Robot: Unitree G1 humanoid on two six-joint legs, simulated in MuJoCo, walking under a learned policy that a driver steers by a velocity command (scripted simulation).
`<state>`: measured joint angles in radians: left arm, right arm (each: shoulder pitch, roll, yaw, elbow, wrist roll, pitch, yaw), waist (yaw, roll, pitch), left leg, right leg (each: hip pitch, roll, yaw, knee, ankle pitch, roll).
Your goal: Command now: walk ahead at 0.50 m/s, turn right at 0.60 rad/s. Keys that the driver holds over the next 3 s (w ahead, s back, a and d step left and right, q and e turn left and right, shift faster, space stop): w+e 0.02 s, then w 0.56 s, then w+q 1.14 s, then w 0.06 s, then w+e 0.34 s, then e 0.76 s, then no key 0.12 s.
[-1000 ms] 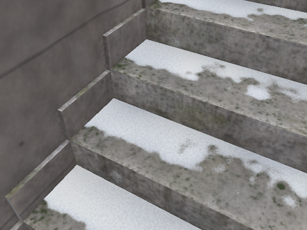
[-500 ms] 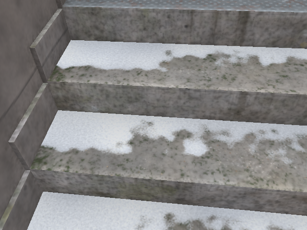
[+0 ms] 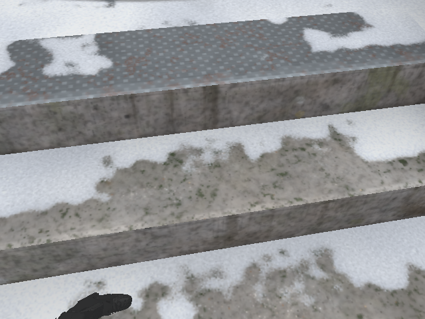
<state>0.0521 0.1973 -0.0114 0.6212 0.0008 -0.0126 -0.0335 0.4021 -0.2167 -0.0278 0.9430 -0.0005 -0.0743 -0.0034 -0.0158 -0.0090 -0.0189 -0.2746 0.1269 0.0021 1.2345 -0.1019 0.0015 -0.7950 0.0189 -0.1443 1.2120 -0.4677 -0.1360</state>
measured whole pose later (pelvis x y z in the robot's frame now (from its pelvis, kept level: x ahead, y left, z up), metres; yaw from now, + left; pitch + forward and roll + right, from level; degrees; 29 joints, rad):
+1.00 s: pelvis +0.58 -0.04 +0.29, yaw +3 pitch +6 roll -4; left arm -0.15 0.02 -0.14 0.55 -0.01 -0.11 -0.03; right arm 0.64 -0.01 0.04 1.05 -0.01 -0.04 -0.03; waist -0.10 0.01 -0.05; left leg -0.02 0.05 -0.13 0.24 -0.19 0.07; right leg -0.95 -0.05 -0.15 1.22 -0.38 -0.06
